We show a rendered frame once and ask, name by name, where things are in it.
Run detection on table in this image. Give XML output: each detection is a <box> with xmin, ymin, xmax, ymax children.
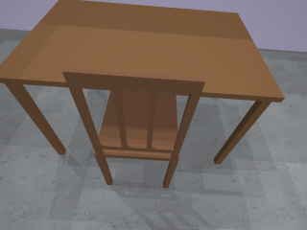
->
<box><xmin>0</xmin><ymin>0</ymin><xmax>285</xmax><ymax>165</ymax></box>

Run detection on chair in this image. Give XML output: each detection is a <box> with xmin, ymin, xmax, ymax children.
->
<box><xmin>62</xmin><ymin>67</ymin><xmax>205</xmax><ymax>189</ymax></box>

